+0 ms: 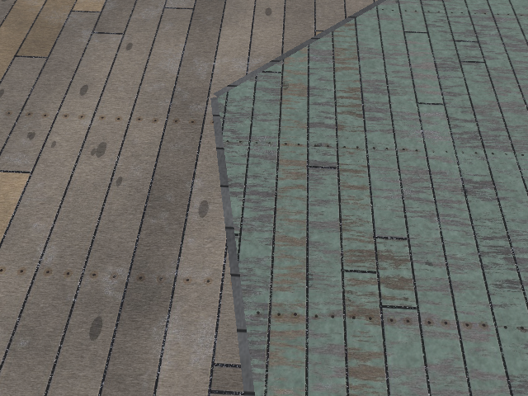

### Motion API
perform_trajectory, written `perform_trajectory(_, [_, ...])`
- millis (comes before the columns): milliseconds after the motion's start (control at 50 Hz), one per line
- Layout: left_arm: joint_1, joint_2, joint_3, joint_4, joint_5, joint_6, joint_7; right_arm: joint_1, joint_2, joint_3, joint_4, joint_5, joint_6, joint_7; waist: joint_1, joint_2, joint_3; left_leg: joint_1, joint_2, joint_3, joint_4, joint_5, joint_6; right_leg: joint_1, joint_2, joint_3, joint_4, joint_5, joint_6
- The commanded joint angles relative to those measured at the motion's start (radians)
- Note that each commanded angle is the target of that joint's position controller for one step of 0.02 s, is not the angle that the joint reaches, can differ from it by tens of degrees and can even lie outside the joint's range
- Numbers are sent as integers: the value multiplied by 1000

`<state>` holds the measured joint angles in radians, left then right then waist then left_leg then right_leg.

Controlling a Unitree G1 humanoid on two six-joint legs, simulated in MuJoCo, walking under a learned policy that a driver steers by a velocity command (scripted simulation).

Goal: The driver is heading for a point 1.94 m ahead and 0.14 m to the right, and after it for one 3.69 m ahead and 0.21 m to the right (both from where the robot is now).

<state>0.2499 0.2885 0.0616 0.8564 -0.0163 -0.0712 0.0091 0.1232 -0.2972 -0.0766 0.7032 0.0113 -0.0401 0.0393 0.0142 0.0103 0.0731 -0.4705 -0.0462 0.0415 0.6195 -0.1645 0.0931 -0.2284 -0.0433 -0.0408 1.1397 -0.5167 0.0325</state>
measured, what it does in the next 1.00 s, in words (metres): walks ahead: right foot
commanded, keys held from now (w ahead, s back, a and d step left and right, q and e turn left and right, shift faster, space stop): q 0.04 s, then no key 0.96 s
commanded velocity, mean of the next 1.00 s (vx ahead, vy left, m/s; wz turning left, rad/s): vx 0.09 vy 0.00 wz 0.15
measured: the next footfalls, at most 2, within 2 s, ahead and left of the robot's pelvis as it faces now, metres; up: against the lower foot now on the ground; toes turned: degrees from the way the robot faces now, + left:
right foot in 0.38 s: +0.29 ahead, -0.13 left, +0.00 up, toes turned +8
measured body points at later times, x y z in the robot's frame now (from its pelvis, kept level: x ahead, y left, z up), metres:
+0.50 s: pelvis +0.17 -0.03 +0.01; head +0.19 -0.04 +0.46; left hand +0.30 +0.24 -0.09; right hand +0.32 -0.28 -0.11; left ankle +0.10 +0.07 -0.72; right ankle +0.25 -0.14 -0.72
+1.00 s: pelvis +0.18 -0.04 +0.01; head +0.19 -0.04 +0.46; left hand +0.28 +0.23 -0.11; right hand +0.25 -0.30 -0.13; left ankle +0.10 +0.07 -0.72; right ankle +0.25 -0.14 -0.72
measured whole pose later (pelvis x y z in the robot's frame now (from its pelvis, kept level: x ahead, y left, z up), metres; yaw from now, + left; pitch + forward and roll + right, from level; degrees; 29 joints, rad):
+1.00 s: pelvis +0.18 -0.04 +0.01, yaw +7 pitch -1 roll +0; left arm 0.07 0.24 0.04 0.97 0.00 0.00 0.02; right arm 0.27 -0.23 -0.03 0.98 -0.01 0.01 -0.04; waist -0.01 0.00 0.04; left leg -0.09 -0.02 -0.06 0.49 -0.38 0.00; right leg -0.31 0.03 0.00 0.51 -0.18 -0.03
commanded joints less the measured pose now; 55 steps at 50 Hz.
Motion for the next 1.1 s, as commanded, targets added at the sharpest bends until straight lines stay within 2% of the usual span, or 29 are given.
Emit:
perform_trajectory(20, [-103, 121, 20, -118, 12, -52, 6, 133, -134, -38, -37, 7, -14, -9, -65, -60, -179, 543, 268, -408, -263, 502, 193, -490, -34, 101, 145, 70, -26])
perform_trajectory(40, [-65, 132, 28, -122, 21, -40, 12, 100, -135, -38, -52, -3, -13, -17, -22, 14, -163, 421, 273, -374, -269, 620, 217, -417, -47, 111, 115, 101, -10])
perform_trajectory(60, [-27, 139, 31, -113, 21, -22, 12, 68, -125, -34, -65, -12, -10, -20, 7, 27, -157, 336, 261, -339, -288, 673, 218, -349, -59, 113, 89, 111, 6])
perform_trajectory(80, [2, 131, 32, -103, 21, -9, 11, 56, -117, -32, -68, -13, -11, -22, 19, 31, -156, 289, 237, -291, -299, 695, 208, -317, -56, 103, 40, 136, 18])
perform_trajectory(100, [9, 108, 28, -97, 19, -1, 13, 53, -129, -34, -65, -17, -11, -28, 29, 19, -163, 259, 215, -253, -304, 704, 195, -300, -47, 86, -10, 168, 26])
perform_trajectory(140, [-30, 79, 17, -110, 26, 8, 17, 77, -139, -34, -49, -10, -8, -40, 13, 36, -170, 254, 196, -212, -296, 758, 177, -315, -29, 70, -144, 248, 42])
perform_trajectory(180, [-68, 61, 7, -118, 26, 11, 14, 82, -137, -31, -39, -5, 5, -51, -2, 62, -197, 263, 174, -178, -284, 711, 146, -278, -20, 69, -275, 364, 46])
perform_trajectory(240, [-135, 72, 6, -130, 18, 9, 2, 91, -131, -24, -20, -10, 17, -59, -38, 82, -199, 285, 179, -188, -279, 598, 121, -232, -5, 74, -420, 489, 39])
perform_trajectory(280, [-161, 84, 9, -135, 19, 8, -5, 95, -122, -16, -3, -15, 21, -57, -49, 88, -178, 305, 199, -221, -261, 531, 118, -221, 0, 84, -479, 482, 27])
perform_trajectory(320, [-167, 99, 15, -138, 26, 3, -11, 88, -111, -9, 12, -14, 21, -54, -45, 93, -156, 325, 219, -262, -214, 492, 112, -206, 7, 87, -539, 429, 2])
perform_trajectory(340, [-145, 101, 18, -132, 31, -2, -14, 77, -101, -4, 17, -10, 21, -55, -27, 92, -151, 325, 214, -276, -181, 455, 97, -168, 13, 82, -600, 443, -16])
perform_trajectory(360, [-112, 97, 19, -119, 37, -9, -15, 67, -87, 3, 22, -6, 20, -55, 1, 81, -150, 310, 187, -274, -143, 394, 66, -86, 14, 76, -707, 560, -39])
perform_trajectory(380, [-103, 133, 24, -120, 51, -15, -10, 108, -63, 11, 28, -19, 13, -54, -14, 23, -173, 275, 126, -255, -90, 286, 17, 27, -60, 151, -731, 876, -72])
perform_trajectory(400, [-124, 176, 27, -133, 60, -12, -3, 224, -45, 15, 44, -38, 3, -52, -89, -101, -227, 180, 44, -214, -28, 9, -31, 180, -183, 255, -662, 1164, -160])
perform_trajectory(420, [-109, 95, 10, -119, 56, 0, -1, 247, -38, 21, 64, -33, 8, -59, -65, -182, -283, 163, 24, -173, 20, -213, -81, 206, -249, 331, -662, 1134, -260])
perform_trajectory(440, [-110, 45, -8, -112, 40, 10, -5, 209, -67, 16, 60, -28, 23, -62, -50, -186, -274, 165, 39, -157, 28, -277, -104, 177, -258, 373, -692, 1018, -284])
perform_trajectory(460, [-123, 44, -11, -104, 33, 20, -10, 181, -72, 12, 59, -21, 42, -67, -51, -180, -256, 173, 50, -148, 4, -254, -110, 144, -242, 377, -712, 887, -267])
perform_trajectory(500, [-187, 76, -6, -111, 27, 31, -18, 173, -67, 12, 73, -22, 79, -66, -71, -146, -197, 256, 68, -148, -135, -133, -96, 15, -170, 303, -731, 606, -185])
perform_trajectory(520, [-203, 86, -3, -120, 27, 31, -23, 156, -83, 9, 82, -23, 87, -65, -52, -90, -149, 249, 62, -152, -160, -108, -76, -17, -110, 231, -727, 513, -141])
perform_trajectory(540, [-202, 93, 0, -115, 28, 28, -25, 140, -81, 9, 87, -23, 87, -63, -40, -62, -137, 235, 58, -154, -165, -105, -57, -4, -78, 188, -712, 489, -120])
perform_trajectory(580, [-195, 91, 1, -99, 27, 23, -21, 143, -69, 13, 100, -26, 78, -64, -34, -56, -145, 239, 70, -165, -185, -60, -47, 28, -65, 167, -693, 514, -117])
perform_trajectory(620, [-184, 67, -3, -80, 22, 22, -13, 141, -66, 12, 117, -24, 65, -66, -22, -42, -165, 239, 74, -167, -184, 7, -58, 85, -52, 148, -656, 628, -120])
perform_trajectory(660, [-183, 64, -2, -64, 19, 26, -8, 140, -62, 12, 133, -22, 57, -69, -17, -20, -168, 234, 73, -163, -185, 37, -67, 111, -47, 142, -643, 667, -125])
perform_trajectory(840, [-218, 60, 3, 8, 17, 51, 0, 165, -47, 15, 207, -21, 51, -77, -19, -12, -90, 220, 73, -154, -219, -27, -69, 92, -21, 130, -673, 524, -112])
perform_trajectory(1100, [-215, 61, 2, 105, 15, 67, 17, 196, -21, 29, 291, -20, 30, -79, -16, -12, -56, 203, 66, -130, -240, -85, -73, 88, -4, 132, -702, 416, -104])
